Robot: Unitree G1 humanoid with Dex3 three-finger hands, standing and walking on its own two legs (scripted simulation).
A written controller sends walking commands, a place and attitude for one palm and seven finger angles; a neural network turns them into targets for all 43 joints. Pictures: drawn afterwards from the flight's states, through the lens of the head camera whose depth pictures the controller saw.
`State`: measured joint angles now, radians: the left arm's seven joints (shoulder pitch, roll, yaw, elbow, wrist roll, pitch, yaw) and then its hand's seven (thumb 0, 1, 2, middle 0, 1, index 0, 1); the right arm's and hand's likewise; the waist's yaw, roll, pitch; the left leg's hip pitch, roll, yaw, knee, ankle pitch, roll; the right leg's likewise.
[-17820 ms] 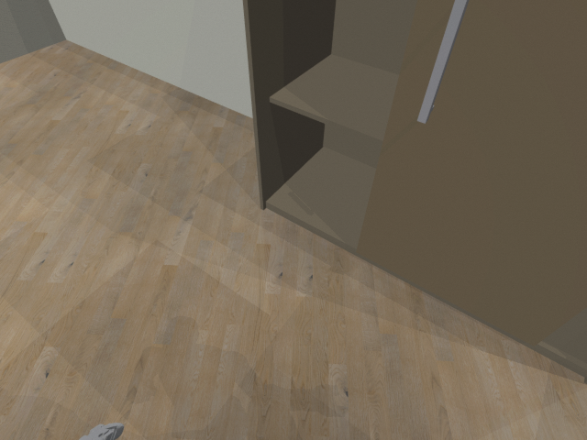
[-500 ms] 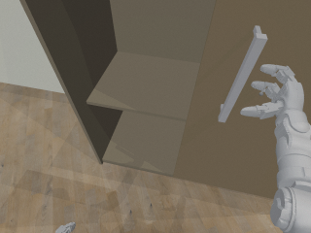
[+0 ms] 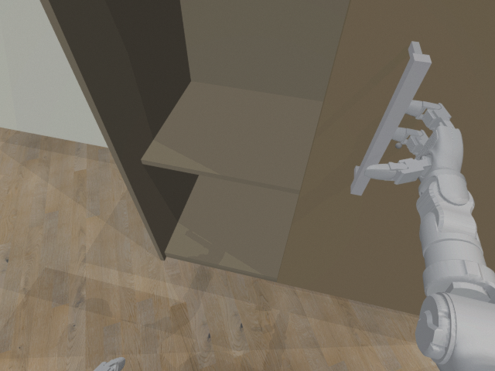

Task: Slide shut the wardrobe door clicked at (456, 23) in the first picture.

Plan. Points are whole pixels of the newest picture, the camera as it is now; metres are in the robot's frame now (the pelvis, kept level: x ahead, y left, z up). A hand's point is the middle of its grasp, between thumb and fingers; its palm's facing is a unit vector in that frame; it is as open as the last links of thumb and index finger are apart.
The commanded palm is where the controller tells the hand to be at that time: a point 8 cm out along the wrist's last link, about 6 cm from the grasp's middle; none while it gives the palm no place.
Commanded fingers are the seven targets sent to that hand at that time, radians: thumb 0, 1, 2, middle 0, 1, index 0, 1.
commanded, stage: feel for the door with the fingertips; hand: right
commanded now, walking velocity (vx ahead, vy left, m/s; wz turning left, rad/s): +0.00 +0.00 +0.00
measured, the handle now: (381, 130) +0.50 -0.16 +0.14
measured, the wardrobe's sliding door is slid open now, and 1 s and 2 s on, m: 0.49 0.49 0.49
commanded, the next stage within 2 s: slide the fingers in behind the handle in 0.16 s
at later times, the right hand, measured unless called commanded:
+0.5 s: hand (401, 145) +0.45 -0.18 +0.15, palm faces +0.10 +0.99 +0.01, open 13.9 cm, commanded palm +0.42 -0.22 +0.15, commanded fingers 0.00 0.50 -0.30 0.30 1.20 0.30 1.20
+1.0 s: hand (389, 147) +0.45 -0.16 +0.15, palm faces +0.10 +1.00 +0.01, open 14.0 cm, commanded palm +0.41 -0.20 +0.15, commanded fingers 0.00 0.50 -0.30 0.30 1.20 0.30 1.20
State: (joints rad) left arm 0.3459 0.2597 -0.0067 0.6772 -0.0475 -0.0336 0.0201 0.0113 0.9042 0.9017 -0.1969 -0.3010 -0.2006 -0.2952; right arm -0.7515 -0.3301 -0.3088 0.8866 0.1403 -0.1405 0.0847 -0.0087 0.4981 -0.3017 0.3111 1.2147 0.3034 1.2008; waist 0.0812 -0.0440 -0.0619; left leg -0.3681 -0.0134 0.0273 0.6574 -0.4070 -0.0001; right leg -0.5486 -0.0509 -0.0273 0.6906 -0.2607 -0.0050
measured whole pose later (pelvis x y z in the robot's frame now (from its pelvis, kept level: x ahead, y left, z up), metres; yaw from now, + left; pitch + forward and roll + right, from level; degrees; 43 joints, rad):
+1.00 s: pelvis +0.00 +0.00 +0.00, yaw +0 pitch +6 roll +1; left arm 0.32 0.25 0.00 0.66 -0.05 -0.05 0.01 0.01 0.90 0.90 -0.20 -0.30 -0.20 -0.30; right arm -0.71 -0.27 -0.25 0.80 0.14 -0.13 0.03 -0.01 0.50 -0.30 0.30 1.20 0.30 1.20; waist 0.07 -0.05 -0.07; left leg -0.35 -0.01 0.03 0.66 -0.41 0.00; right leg -0.53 -0.05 -0.03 0.69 -0.26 -0.01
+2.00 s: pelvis +0.00 +0.01 +0.00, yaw +0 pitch +6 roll +1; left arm 0.33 0.25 0.00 0.68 -0.05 -0.04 0.00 0.01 0.90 0.90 -0.20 -0.30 -0.20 -0.30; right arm -0.72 -0.25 -0.24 0.81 0.14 -0.13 -0.01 -0.01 0.50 -0.30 0.30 1.20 0.30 1.20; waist 0.07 -0.05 -0.06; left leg -0.35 -0.02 0.03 0.66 -0.41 0.01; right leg -0.53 -0.05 -0.02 0.68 -0.25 0.00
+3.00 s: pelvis +0.00 +0.01 +0.00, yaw +0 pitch +6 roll +1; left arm 0.34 0.25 0.01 0.68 -0.04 -0.03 0.00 0.01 0.91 0.90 -0.20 -0.30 -0.20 -0.29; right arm -0.70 -0.23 -0.24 0.78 0.13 -0.12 -0.03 0.02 -0.73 -0.83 0.41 1.39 0.42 1.39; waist 0.08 -0.05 -0.06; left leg -0.35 -0.02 0.02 0.65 -0.41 0.01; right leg -0.52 -0.05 -0.03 0.68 -0.26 0.00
